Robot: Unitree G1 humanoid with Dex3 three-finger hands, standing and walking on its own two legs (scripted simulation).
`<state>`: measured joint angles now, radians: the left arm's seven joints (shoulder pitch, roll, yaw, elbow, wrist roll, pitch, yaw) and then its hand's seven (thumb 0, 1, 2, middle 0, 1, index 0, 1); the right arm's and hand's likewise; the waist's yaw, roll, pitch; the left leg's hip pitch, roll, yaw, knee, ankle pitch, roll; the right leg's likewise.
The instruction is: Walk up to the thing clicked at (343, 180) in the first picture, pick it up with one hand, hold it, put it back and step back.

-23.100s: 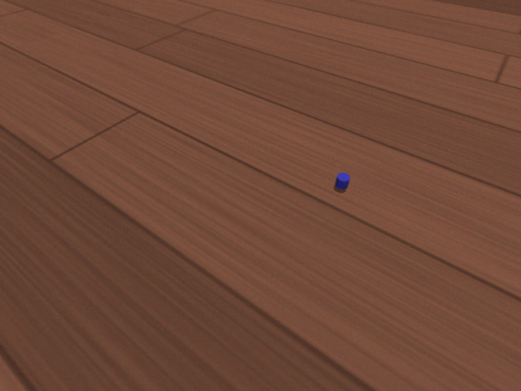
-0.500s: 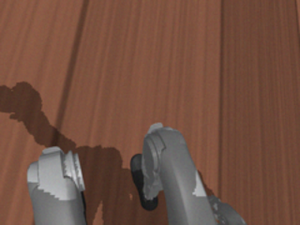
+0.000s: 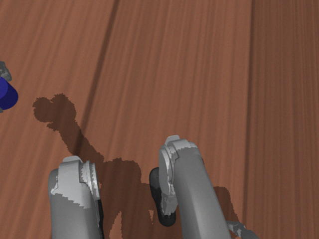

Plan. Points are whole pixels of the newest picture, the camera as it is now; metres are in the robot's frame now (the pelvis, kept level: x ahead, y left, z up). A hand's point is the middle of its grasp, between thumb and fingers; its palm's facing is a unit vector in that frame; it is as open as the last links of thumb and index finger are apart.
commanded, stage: lift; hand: left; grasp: from above
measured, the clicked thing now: out of the picture +0.49 +0.32 -0.18
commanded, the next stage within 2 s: hold in 1.50 s
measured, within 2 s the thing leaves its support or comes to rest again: neither
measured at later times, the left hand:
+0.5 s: hand out of the picture +0.40 +0.32 +0.00, palm faces -0.44 -0.10 -0.89, open 9.7 cm
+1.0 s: hand out of the picture +0.35 +0.27 +0.20, palm faces -0.45 -0.13 -0.88, open 9.7 cm
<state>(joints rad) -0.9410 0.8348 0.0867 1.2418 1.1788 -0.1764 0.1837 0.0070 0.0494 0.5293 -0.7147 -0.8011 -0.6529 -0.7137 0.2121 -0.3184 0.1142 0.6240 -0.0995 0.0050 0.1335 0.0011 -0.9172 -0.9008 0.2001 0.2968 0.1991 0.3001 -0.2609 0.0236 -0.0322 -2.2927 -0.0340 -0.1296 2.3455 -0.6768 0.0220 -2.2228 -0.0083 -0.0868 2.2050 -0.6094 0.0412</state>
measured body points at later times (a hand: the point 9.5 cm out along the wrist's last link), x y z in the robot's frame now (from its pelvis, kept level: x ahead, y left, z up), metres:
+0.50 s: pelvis +0.00 +0.00 +0.10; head +0.19 +0.05 +0.51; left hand +0.42 +0.32 +0.05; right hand +0.13 -0.27 -0.01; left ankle +0.07 +0.11 -0.32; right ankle +0.12 -0.13 -0.32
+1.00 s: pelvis +0.03 -0.01 +0.28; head +0.12 +0.01 +0.72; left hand +0.37 +0.27 +0.25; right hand +0.15 -0.26 +0.16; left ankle +0.07 +0.11 -0.32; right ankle +0.12 -0.13 -0.32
